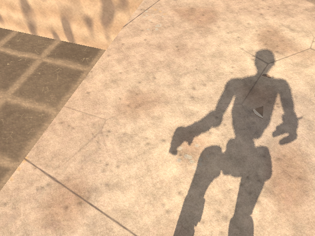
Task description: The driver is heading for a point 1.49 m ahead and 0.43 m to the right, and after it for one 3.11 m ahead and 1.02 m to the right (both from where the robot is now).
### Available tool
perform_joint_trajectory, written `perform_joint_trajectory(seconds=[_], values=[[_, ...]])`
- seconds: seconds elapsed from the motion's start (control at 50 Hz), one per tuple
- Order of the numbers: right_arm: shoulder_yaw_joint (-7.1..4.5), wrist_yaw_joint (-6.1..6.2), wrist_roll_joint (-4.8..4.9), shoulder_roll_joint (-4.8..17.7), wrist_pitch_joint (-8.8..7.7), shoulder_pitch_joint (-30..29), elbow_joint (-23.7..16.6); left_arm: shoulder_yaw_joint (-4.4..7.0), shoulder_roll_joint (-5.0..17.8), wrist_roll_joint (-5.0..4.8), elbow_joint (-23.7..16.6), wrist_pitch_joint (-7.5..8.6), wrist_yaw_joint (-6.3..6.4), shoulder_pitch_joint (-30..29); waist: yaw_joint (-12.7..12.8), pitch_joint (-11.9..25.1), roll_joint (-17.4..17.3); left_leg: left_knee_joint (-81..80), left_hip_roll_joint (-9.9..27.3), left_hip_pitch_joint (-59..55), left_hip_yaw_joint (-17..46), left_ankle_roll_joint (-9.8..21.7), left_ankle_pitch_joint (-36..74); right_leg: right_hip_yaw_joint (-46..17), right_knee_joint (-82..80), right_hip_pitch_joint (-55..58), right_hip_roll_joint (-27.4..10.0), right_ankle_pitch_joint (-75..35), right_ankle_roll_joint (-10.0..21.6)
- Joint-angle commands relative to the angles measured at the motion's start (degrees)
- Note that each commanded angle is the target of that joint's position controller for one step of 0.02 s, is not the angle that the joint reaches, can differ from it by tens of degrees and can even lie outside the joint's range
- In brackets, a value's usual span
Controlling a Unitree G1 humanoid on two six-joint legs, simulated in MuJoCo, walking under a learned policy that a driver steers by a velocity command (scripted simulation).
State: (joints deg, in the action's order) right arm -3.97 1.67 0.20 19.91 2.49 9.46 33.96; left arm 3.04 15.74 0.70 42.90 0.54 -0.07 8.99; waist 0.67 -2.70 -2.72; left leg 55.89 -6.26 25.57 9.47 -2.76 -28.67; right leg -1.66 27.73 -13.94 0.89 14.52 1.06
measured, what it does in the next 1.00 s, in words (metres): walks ahead, turning right: left foot, then right foot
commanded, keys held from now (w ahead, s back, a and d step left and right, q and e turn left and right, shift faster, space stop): no key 0.02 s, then e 0.22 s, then w+e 0.64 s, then e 0.06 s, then no key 0.06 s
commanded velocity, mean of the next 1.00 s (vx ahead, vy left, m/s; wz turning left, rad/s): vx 0.25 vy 0.00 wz -0.38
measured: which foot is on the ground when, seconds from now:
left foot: up 0.00-0.16, down 0.18-0.54, up 0.56-1.00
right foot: down 0.00-0.22, up 0.24-0.52, down 0.54-1.00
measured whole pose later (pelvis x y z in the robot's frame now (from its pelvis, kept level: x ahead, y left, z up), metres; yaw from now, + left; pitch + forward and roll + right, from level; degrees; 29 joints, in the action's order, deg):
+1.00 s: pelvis +0.23 -0.10 -0.01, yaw -29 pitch +2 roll +1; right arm -2.5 -2.2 -0.4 16.0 -7.1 -1.8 34.9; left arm 3.8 17.6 -1.4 44.3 0.8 2.1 26.1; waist 6.0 -2.7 -1.8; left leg 25.2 -2.0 29.3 2.5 0.2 4.1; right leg -12.5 23.8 2.1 4.3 26.7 3.9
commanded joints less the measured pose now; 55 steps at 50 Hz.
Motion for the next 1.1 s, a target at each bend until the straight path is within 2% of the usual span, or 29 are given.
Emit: perform_joint_trajectory(seconds=[0.02, 0.08, 0.12, 0.16, 0.18, 0.2, 0.22, 0.26, 0.32, 0.36, 0.44, 0.48, 0.52, 0.54, 0.56, 0.58, 0.6, 0.62, 0.66, 0.74, 0.82, 0.9, 0.96, 1.0, 1.02, 1.04, 1.06, 1.08, 1.1], values=[[-1.89, 0.37, 0.11, 4.2, -0.12, 2.2, -2.0, 1.1, 6.9, -0.86, -4.0, 0.86, 0.67, -4.7, -1.8, 3.6, 9.9, 6.0, 2.4, 3.2, 1.1, -2.6, 1.1, -12.4, -8.4, 5.9, -13.7, -22.3, 11.3], [0.52, -0.13, -0.74, -1.6, -0.65, -0.9, -2.3, 0.47, 5.6, -0.76, -2.9, 0.11, 0.3, -4.1, -0.5, 5.3, 13.0, -13.5, 6.1, -6.0, -5.4, -3.6, 1.7, -9.0, -7.2, 6.5, -9.9, -24.5, 9.7], [-0.28, -0.03, 0.08, 0.5, -0.96, -1.3, -1.7, 1.5, 9.2, -1.21, -2.3, -0.72, 0.25, -1.0, 1.0, 5.2, 14.0, -23.2, 4.6, -9.3, -7.6, -3.6, 4.9, -11.9, -5.6, 7.7, -10.3, -25.6, 10.2], [-1.06, 0.28, 0.32, 2.5, -1.14, 1.8, 0.1, 2.02, 11.0, -2.42, -2.3, -0.93, 0.32, -0.6, -0.5, 4.8, 12.8, -36.1, 3.8, -15.3, -8.2, -1.6, 17.0, -14.3, -4.7, 6.1, -10.1, -25.5, 9.1], [-1.5, 0.65, 0.01, 4.5, -1.23, 2.5, 0.1, 2.04, 11.1, -2.6, -2.3, -0.54, 0.35, 0.4, -0.3, 5.8, 11.1, -36.7, 6.0, -19.9, -5.9, 0.2, 21.6, -15.4, -4.6, 3.2, -9.9, -22.7, 7.1], [-1.97, 1.25, -0.6, 6.8, -1.12, 4.1, -0.3, 1.57, 9.8, -1.73, -2.9, 0.18, 0.09, -0.1, -0.6, 8.0, 6.6, -33.3, 11.1, -25.7, -3.1, 2.2, 31.7, -13.8, -2.0, -1.6, -8.3, -18.2, 4.5], [-3.05, 1.19, -0.99, 9.8, -0.72, 4.2, 1.1, 1.12, 7.1, -1.88, -3.8, 0.77, -0.1, -0.4, 0.9, 8.1, -5.0, -31.2, 14.2, -24.5, -0.9, 6.5, 32.0, -6.0, 1.5, -5.6, -2.3, -7.0, 1.2], [-2.34, 0.72, -1.58, 5.9, -0.92, 3.2, 0.0, 1.27, 7.7, -1.96, -3.5, 0.41, -0.07, -1.9, -1.6, 6.4, -8.0, -36.2, 19.8, -22.4, 4.9, 11.8, 22.7, -0.3, 10.5, -9.9, 1.1, 6.3, -1.9], [-2.24, 1.08, -0.77, 6.1, -3.03, 6.5, 1.0, 2.11, 8.1, -2.51, -5.9, -0.73, -0.36, -5.0, -4.1, 0.3, -8.2, -43.6, 27.5, -21.8, 13.5, 16.5, 1.8, -1.7, 30.3, -23.5, -3.4, 17.8, -1.2], [-2.19, 1.07, 0.34, 5.5, -4.33, 5.1, 1.4, 1.74, 6.6, -2.84, -6.3, -0.74, -0.96, -5.1, -3.5, -2.8, -6.7, -45.7, 25.5, -23.1, 9.8, 14.4, -1.4, -1.9, 27.9, -26.8, -5.0, 14.0, -0.7], [-2.9, -0.02, 0.57, 7.4, -4.97, 2.7, 1.3, 0.76, 5.1, -2.36, -6.5, 0.06, -2.72, -3.8, -2.8, -0.3, -5.6, -45.1, 21.0, -17.8, -2.3, 11.7, 6.8, 3.8, 16.5, -12.9, -4.4, 9.1, -0.2], [-3.15, -0.91, 1.32, 8.1, -5.08, 2.3, 1.7, 1.08, 5.9, -2.38, -5.6, 0.04, -2.99, -0.2, -0.9, 0.7, -4.9, -42.3, 20.6, -13.6, -5.6, 11.2, 5.5, 6.7, 10.3, -4.4, -2.4, 4.4, 0.3], [-2.51, -1.34, 1.19, 6.2, -5.22, 2.4, 2.0, 2.21, 7.6, -2.36, -2.3, -0.13, -2.53, 8.3, 2.9, 2.6, -1.5, -32.8, 18.7, -6.0, -9.8, 9.2, 5.3, 9.6, 6.2, 8.9, 1.5, 2.3, 1.5], [-1.44, -1.59, 0.16, 3.2, -5.57, 2.7, 1.9, 3.71, 10.5, -2.94, -0.9, -0.15, -1.93, 14.9, 5.8, 4.6, 5.2, -17.8, 15.7, -0.5, -14.9, 6.2, 8.4, 4.1, 2.8, 17.4, -0.1, 3.7, 3.8], [0.19, -1.51, -1.67, -2.0, -6.28, 0.2, -2.3, 5.07, 19.0, -2.3, -1.9, 0.54, -0.97, 18.9, 5.4, 5.8, 23.7, 7.9, 7.8, 16.7, -16.6, 0.5, -5.6, -28.3, -8.6, 24.0, -16.2, 11.2, 12.6], [-0.27, -1.31, 0.99, 1.4, -7.79, -1.9, -4.2, 4.48, 18.3, -1.52, -3.9, 2.22, -1.84, 18.0, 6.6, 8.2, 17.5, 16.0, 4.9, 25.4, -5.4, 1.0, -6.2, -47.9, -18.7, 23.6, -22.6, 26.6, 21.0], [-1.05, -1.6, 2.95, 4.7, -8.74, -3.6, -4.2, 3.34, 14.4, -1.4, -4.1, 3.3, -1.99, 14.9, 5.3, 1.9, 12.3, 17.3, 8.4, 29.2, -3.9, 2.6, -1.2, -44.2, -19.6, 20.7, -22.8, 28.4, 20.1], [-1.32, -1.73, 2.26, 5.8, -9.36, -3.0, -3.2, 2.4, 11.4, -1.44, -4.4, 3.81, -1.97, 12.6, 3.7, -1.1, 9.5, 14.5, 10.5, 27.6, -4.1, 3.8, 4.4, -37.5, -18.3, 17.3, -20.2, 23.1, 17.5], [-1.67, -1.73, -0.59, 5.3, -9.77, -1.4, -1.4, 1.68, 10.0, -0.9, -5.6, 3.44, -1.19, 8.6, 1.0, -1.8, 7.2, 6.9, 12.4, 20.9, -4.3, 3.5, 12.4, -26.1, -17.0, 11.6, -14.7, 8.4, 13.9], [-1.05, -2.29, -1.02, 2.6, -8.98, -3.7, -1.0, 1.76, 10.4, -1.26, -5.3, 3.27, 0.49, 10.6, 0.9, -0.4, 6.3, -4.2, 9.7, 16.7, -6.9, 0.3, 23.3, -16.3, -17.5, 9.7, -10.4, -10.0, 12.8], [0.27, -3.01, -0.24, -0.3, -9.14, -12.2, -2.7, 2.12, 10.7, -1.85, -3.3, 2.77, 1.55, 14.1, 3.6, -1.4, 7.8, -19.5, 6.5, 11.0, -7.9, -1.1, 32.4, -13.2, -16.6, 6.1, -7.9, -12.3, 10.7], [0.09, -4.06, 0.22, 0.7, -9.84, -17.2, -3.9, 2.51, 10.7, -2.62, -1.5, 1.98, 1.99, 16.7, 4.5, -2.3, 7.8, -27.2, 5.1, 8.1, -6.4, 0.2, 34.0, -16.9, -13.1, 8.8, -9.5, -14.9, 9.8], [-0.98, -3.93, -0.24, 2.8, -10.21, -13.3, -2.8, 3.22, 11.3, -2.14, -1.6, 0.7, 2.58, 15.3, 2.0, 0.6, 10.3, -29.3, 3.8, 1.2, -6.8, 2.7, 30.6, -18.0, -5.4, 12.3, -9.4, -29.2, 6.8], [-2.17, -3.15, -1.2, 5.3, -10.62, -2.6, -0.2, 2.82, 10.0, -1.9, -3.2, 0.66, 2.37, 12.5, -3.7, 8.9, 10.6, -32.5, 4.9, -14.5, -8.4, 6.1, 38.1, -15.5, 8.3, 11.7, -5.4, -41.0, 3.3], [-2.35, -2.66, -2.55, 8.0, -10.65, 5.1, 0.3, 1.6, 6.4, -0.65, -5.4, 0.82, 2.15, 11.9, -6.2, 18.5, 5.2, -27.6, 15.2, -32.5, 0.7, 10.2, 52.6, -14.7, 23.4, 2.1, -1.8, -25.8, 1.3], [-2.18, -2.99, -3.13, 9.2, -9.83, 6.8, 1.4, 0.06, 0.8, -0.23, -3.9, 0.97, 1.74, 24.7, -0.1, 27.9, -13.8, -24.4, 32.0, -50.6, 22.3, 21.3, 72.5, -12.4, 43.9, -14.4, 8.1, 28.1, -2.5], [-2.02, -3.44, -1.3, 6.8, -8.93, 6.6, 1.4, 1.24, 8.5, -1.77, -2.0, 0.69, 1.49, 27.8, -0.9, 30.5, -10.4, -28.6, 32.6, -47.9, 29.1, 23.0, 55.7, -13.8, 51.7, -17.8, 4.9, 24.8, -3.7], [-1.0, -3.2, -0.61, 3.0, -8.3, 2.7, 0.3, 2.17, 11.4, -2.6, -2.6, 0.14, 1.62, 19.9, -2.4, 21.0, -4.8, -31.1, 28.4, -40.1, 19.9, 20.4, 49.2, -11.3, 52.1, -20.5, 2.1, 20.6, -4.6], [0.03, -3.16, -0.53, 0.7, -7.82, -0.7, 0.8, 2.15, 11.5, -2.21, -3.6, -0.37, 2.05, 14.6, -2.1, 14.6, -0.1, -32.5, 24.7, -31.9, 12.7, 18.1, 48.7, -8.7, 48.9, -20.3, 0.2, 17.0, -5.1]])
Keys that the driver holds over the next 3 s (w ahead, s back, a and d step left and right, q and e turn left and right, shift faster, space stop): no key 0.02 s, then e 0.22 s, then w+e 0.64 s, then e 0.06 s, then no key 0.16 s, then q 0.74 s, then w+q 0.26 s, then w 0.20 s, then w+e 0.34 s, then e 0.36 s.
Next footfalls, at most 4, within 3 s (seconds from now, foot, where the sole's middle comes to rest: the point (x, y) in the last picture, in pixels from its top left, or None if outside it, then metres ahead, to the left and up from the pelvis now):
0.18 left None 0.02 0.14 -0.78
0.54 right None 0.06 -0.14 -0.78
1.02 left None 0.45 -0.09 -0.78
1.36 right None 0.34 -0.30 -0.78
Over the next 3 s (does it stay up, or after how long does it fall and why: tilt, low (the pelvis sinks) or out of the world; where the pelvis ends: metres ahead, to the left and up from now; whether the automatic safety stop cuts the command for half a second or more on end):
stays up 0.73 -0.13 0.00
